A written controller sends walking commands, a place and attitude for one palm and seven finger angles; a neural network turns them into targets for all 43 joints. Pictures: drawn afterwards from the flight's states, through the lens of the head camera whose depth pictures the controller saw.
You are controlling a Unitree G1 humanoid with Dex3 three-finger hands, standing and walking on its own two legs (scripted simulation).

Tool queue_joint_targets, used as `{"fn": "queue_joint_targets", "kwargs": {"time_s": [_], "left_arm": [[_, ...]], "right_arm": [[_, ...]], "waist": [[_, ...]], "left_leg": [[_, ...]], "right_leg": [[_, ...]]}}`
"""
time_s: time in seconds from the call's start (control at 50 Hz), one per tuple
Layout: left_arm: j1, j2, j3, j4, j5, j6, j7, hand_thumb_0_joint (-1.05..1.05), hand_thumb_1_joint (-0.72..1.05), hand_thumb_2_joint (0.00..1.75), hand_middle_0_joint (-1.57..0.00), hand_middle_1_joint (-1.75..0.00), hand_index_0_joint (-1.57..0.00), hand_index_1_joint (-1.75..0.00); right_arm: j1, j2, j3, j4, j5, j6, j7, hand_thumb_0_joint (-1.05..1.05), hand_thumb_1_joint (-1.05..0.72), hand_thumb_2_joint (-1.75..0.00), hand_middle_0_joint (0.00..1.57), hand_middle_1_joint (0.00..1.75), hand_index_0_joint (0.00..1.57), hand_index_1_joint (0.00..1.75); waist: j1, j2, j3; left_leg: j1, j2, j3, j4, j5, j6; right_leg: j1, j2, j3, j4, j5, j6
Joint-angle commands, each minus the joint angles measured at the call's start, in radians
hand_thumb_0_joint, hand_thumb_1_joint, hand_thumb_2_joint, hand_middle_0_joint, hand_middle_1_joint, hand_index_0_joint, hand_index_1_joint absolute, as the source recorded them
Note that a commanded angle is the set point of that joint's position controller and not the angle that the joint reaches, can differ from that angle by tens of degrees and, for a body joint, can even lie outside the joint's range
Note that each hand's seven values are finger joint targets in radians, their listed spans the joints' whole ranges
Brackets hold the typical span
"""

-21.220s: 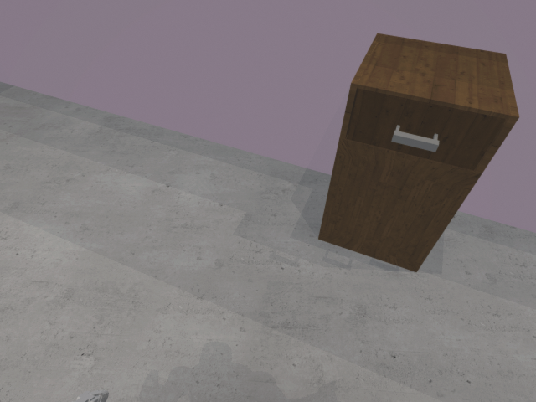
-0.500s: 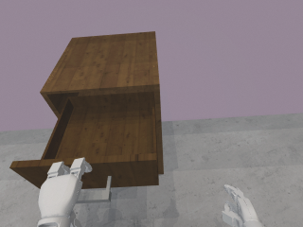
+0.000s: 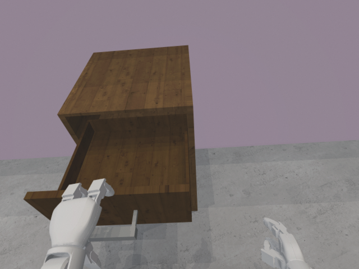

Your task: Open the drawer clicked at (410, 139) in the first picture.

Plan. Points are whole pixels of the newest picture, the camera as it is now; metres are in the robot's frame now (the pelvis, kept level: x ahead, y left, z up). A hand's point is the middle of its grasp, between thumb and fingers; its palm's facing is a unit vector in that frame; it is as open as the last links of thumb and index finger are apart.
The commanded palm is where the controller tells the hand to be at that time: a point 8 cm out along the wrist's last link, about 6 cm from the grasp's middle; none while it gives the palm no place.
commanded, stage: lift the hand off the handle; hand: left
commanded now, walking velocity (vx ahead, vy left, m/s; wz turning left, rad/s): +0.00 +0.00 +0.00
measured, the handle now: (113, 224) +0.24 +0.22 -0.07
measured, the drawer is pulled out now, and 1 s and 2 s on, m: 0.30 0.30 0.30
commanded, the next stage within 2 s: draw the hand back to the body in 0.54 s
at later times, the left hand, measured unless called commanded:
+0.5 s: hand (86, 214) +0.20 +0.22 +0.07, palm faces +0.06 -0.16 -0.99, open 13.8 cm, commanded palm +0.18 +0.21 +0.13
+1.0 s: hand (65, 214) +0.19 +0.25 +0.09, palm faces +0.06 -0.13 -0.99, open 13.8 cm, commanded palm +0.17 +0.24 +0.15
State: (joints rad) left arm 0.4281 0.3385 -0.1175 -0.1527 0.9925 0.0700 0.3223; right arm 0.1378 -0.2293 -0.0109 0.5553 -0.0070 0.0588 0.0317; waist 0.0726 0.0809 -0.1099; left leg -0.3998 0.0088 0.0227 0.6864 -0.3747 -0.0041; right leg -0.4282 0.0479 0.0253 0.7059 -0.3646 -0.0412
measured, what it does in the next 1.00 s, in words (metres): stands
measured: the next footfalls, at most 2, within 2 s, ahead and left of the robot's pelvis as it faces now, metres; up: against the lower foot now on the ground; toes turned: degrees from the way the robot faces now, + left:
none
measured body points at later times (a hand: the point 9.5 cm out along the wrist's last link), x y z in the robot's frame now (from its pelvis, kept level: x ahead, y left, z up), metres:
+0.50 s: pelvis +0.02 +0.01 +0.01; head +0.02 -0.03 +0.46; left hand +0.20 +0.22 +0.12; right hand +0.24 -0.19 -0.07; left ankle -0.02 +0.12 -0.72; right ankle +0.00 -0.09 -0.72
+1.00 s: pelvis +0.02 +0.01 +0.01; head +0.02 -0.03 +0.46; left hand +0.19 +0.25 +0.14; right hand +0.24 -0.19 -0.07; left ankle -0.02 +0.12 -0.72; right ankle +0.00 -0.09 -0.72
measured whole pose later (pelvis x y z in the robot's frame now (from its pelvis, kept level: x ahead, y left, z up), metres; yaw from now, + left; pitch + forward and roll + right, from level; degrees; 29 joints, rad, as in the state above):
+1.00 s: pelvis +0.02 +0.01 +0.01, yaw +0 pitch +2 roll +0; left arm 0.51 0.42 -0.04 -0.37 0.92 0.12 0.19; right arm 0.12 -0.24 0.01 0.54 0.01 0.09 0.05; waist 0.11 0.10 -0.07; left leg -0.26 0.01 0.02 0.57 -0.35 0.01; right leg -0.28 0.04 0.03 0.56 -0.33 -0.03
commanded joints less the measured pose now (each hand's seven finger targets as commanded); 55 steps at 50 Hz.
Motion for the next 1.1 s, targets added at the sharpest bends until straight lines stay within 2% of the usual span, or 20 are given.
{"fn": "queue_joint_targets", "kwargs": {"time_s": [0.0,0.02,0.1,0.12,0.14,0.22,0.24,0.28,0.34,0.42,0.5,0.58,0.6,0.62,0.7,0.72,0.82,0.9,1.0,1.08], "left_arm": [[-0.107,0.152,0.108,-0.227,0.014,0.001,0.037,0.0,-0.5,0.3,-0.3,-1.2,-0.3,-1.2],[-0.111,0.158,0.107,-0.253,0.024,0.0,0.037,0.0,-0.5,0.3,-0.3,-1.2,-0.3,-1.2],[-0.12,0.143,0.095,-0.256,0.007,0.009,0.028,0.0,-0.5,0.3,-0.3,-1.2,-0.3,-1.2],[-0.13,0.16,0.107,-0.245,0.014,0.013,0.024,0.0,-0.5,0.3,-0.3,-1.2,-0.3,-1.2],[-0.129,0.131,0.079,-0.244,0.003,0.017,0.016,0.0,-0.5,0.3,-0.3,-1.2,-0.3,-1.2],[-0.123,0.16,0.093,-0.251,-0.004,0.028,-0.019,0.0,-0.5,0.3,-0.3,-1.2,-0.3,-1.2],[-0.132,0.159,0.095,-0.269,-0.01,0.026,-0.024,0.0,-0.5,0.3,-0.3,-1.2,-0.3,-1.2],[-0.077,0.162,0.095,-0.294,-0.008,0.025,-0.038,0.0,-0.5,0.3,-0.3,-1.2,-0.3,-1.2],[-0.057,0.135,0.067,-0.357,-0.021,0.017,-0.051,0.0,-0.5,0.3,-0.3,-1.2,-0.3,-1.2],[-0.023,0.19,0.133,-0.365,-0.003,0.015,-0.047,0.0,-0.5,0.3,-0.3,-1.2,-0.3,-1.2],[-0.062,0.129,0.083,-0.341,-0.013,0.027,-0.049,0.0,-0.5,0.3,-0.3,-1.2,-0.3,-1.2],[-0.087,0.125,0.057,-0.375,0.001,0.028,-0.058,0.0,-0.5,0.3,-0.3,-1.2,-0.3,-1.2],[-0.08,0.117,0.052,-0.379,-0.014,0.024,-0.059,0.0,-0.5,0.3,-0.3,-1.2,-0.3,-1.2],[-0.09,0.14,0.065,-0.38,0.002,0.02,-0.061,0.0,-0.5,0.3,-0.3,-1.2,-0.3,-1.2],[-0.038,0.19,0.13,-0.391,0.0,0.012,-0.049,0.0,-0.5,0.3,-0.3,-1.2,-0.3,-1.2],[-0.014,0.209,0.152,-0.387,0.011,0.013,-0.047,0.0,-0.5,0.3,-0.3,-1.2,-0.3,-1.2],[0.05,0.213,0.184,-0.392,-0.034,0.033,-0.055,0.0,-0.5,0.3,-0.3,-1.2,-0.3,-1.2],[0.018,0.208,0.169,-0.418,-0.067,0.041,-0.089,0.0,-0.5,0.3,-0.3,-1.2,-0.3,-1.2],[0.014,0.221,0.169,-0.471,-0.073,0.007,-0.118,0.0,-0.5,0.3,-0.3,-1.2,-0.3,-1.2],[0.009,0.272,0.225,-0.467,-0.053,-0.018,-0.115,0.0,-0.5,0.3,-0.3,-1.2,-0.3,-1.2]], "right_arm": [[-0.164,-0.081,-0.032,-0.175,0.004,-0.054,-0.001,0.0,-0.9,-0.9,0.2,0.3,0.2,0.3],[-0.155,-0.083,-0.027,-0.183,-0.004,-0.056,0.001,0.0,-0.9,-0.9,0.2,0.3,0.2,0.3],[-0.165,-0.076,-0.031,-0.178,0.006,-0.055,-0.002,0.0,-0.9,-0.9,0.2,0.3,0.2,0.3],[-0.159,-0.083,-0.025,-0.175,0.001,-0.053,-0.001,0.0,-0.9,-0.9,0.2,0.3,0.2,0.3],[-0.168,-0.078,-0.027,-0.177,0.006,-0.054,-0.002,0.0,-0.9,-0.9,0.2,0.3,0.2,0.3],[-0.171,-0.084,-0.019,-0.18,0.008,-0.051,-0.004,0.0,-0.9,-0.9,0.2,0.3,0.2,0.3],[-0.173,-0.081,-0.023,-0.177,0.01,-0.05,-0.003,0.0,-0.9,-0.9,0.2,0.3,0.2,0.3],[-0.166,-0.079,-0.017,-0.187,0.009,-0.052,0.003,0.0,-0.9,-0.9,0.2,0.3,0.2,0.3],[-0.171,-0.075,-0.02,-0.195,0.011,-0.049,0.012,0.0,-0.9,-0.9,0.2,0.3,0.2,0.3],[-0.162,-0.081,-0.012,-0.193,0.004,-0.042,0.018,0.0,-0.9,-0.9,0.2,0.3,0.2,0.3],[-0.18,-0.077,-0.017,-0.186,0.013,-0.035,0.023,0.0,-0.9,-0.9,0.2,0.3,0.2,0.3],[-0.157,-0.081,-0.017,-0.194,0.005,-0.041,0.025,0.0,-0.9,-0.9,0.2,0.3,0.2,0.3],[-0.173,-0.074,-0.023,-0.193,0.012,-0.039,0.022,0.0,-0.9,-0.9,0.2,0.3,0.2,0.3],[-0.157,-0.082,-0.019,-0.191,0.002,-0.039,0.022,0.0,-0.9,-0.9,0.2,0.3,0.2,0.3],[-0.173,-0.072,-0.013,-0.192,0.008,-0.04,0.021,0.0,-0.9,-0.9,0.2,0.3,0.2,0.3],[-0.164,-0.077,-0.011,-0.195,0.003,-0.039,0.022,0.0,-0.9,-0.9,0.2,0.3,0.2,0.3],[-0.178,-0.081,-0.01,-0.197,0.017,-0.032,0.024,0.0,-0.9,-0.9,0.2,0.3,0.2,0.3],[-0.194,-0.086,-0.012,-0.193,0.022,-0.026,0.016,0.0,-0.9,-0.9,0.2,0.3,0.2,0.3],[-0.181,-0.09,-0.011,-0.2,0.015,-0.029,0.007,0.0,-0.9,-0.9,0.2,0.3,0.2,0.3],[-0.16,-0.093,-0.006,-0.194,0.004,-0.031,0.004,0.0,-0.9,-0.9,0.2,0.3,0.2,0.3]], "waist": [[0.006,-0.066,-0.08],[0.017,-0.064,-0.123],[0.005,-0.054,-0.083],[0.014,-0.072,-0.113],[0.002,-0.07,-0.07],[0.024,-0.089,-0.104],[0.013,-0.093,-0.089],[0.031,-0.057,-0.118],[0.021,-0.061,-0.093],[0.038,-0.066,-0.103],[0.016,-0.062,-0.037],[0.025,-0.042,-0.127],[0.02,-0.047,-0.096],[0.03,-0.05,-0.134],[0.036,-0.075,-0.105],[0.053,-0.06,-0.13],[0.049,-0.067,-0.099],[0.025,-0.068,-0.037],[0.029,-0.038,-0.059],[0.042,-0.039,-0.065]], "left_leg": [[0.092,-0.011,-0.006,-0.086,0.201,0.035],[0.108,-0.012,-0.005,-0.077,0.222,0.038],[0.123,-0.01,-0.008,-0.093,0.225,0.038],[0.128,-0.011,-0.009,-0.09,0.236,0.038],[0.127,-0.01,-0.009,-0.099,0.228,0.039],[0.139,-0.015,-0.007,-0.11,0.251,0.042],[0.148,-0.012,-0.009,-0.115,0.262,0.04],[0.165,-0.012,-0.006,-0.114,0.298,0.04],[0.176,-0.007,-0.009,-0.122,0.335,0.038],[0.18,-0.008,-0.004,-0.114,0.356,0.034],[0.172,-0.003,-0.012,-0.133,0.315,0.031],[0.208,-0.003,-0.01,-0.119,0.351,0.038],[0.205,-0.003,-0.012,-0.129,0.353,0.037],[0.207,-0.003,-0.011,-0.119,0.375,0.037],[0.199,-0.007,-0.01,-0.125,0.381,0.032],[0.196,-0.007,-0.007,-0.117,0.397,0.031],[0.187,-0.004,-0.009,-0.136,0.406,0.029],[0.193,-0.003,-0.014,-0.16,0.354,0.034],[0.229,-0.003,-0.016,-0.168,0.351,0.04],[0.231,-0.001,-0.017,-0.164,0.339,0.038]], "right_leg": [[0.04,-0.029,0.033,-0.153,0.205,-0.011],[0.048,-0.031,0.025,-0.149,0.224,-0.009],[0.056,-0.03,0.027,-0.162,0.227,-0.012],[0.061,-0.028,0.024,-0.162,0.231,-0.009],[0.058,-0.032,0.027,-0.171,0.234,-0.008],[0.102,-0.035,0.026,-0.185,0.265,-0.001],[0.105,-0.035,0.033,-0.186,0.282,-0.005],[0.123,-0.033,0.025,-0.186,0.301,-0.008],[0.129,-0.034,0.02,-0.185,0.346,-0.01],[0.139,-0.028,0.038,-0.191,0.379,-0.012],[0.104,-0.024,0.029,-0.201,0.312,-0.013],[0.118,-0.025,0.012,-0.189,0.317,-0.012],[0.123,-0.025,0.02,-0.192,0.333,-0.015],[0.128,-0.023,0.012,-0.185,0.347,-0.013],[0.158,-0.027,0.043,-0.189,0.402,-0.017],[0.164,-0.024,0.042,-0.183,0.413,-0.018],[0.191,-0.03,0.028,-0.194,0.446,-0.009],[0.172,-0.033,0.038,-0.23,0.383,-0.004],[0.171,-0.036,0.025,-0.247,0.336,-0.003],[0.158,-0.036,0.017,-0.255,0.295,-0.004]]}}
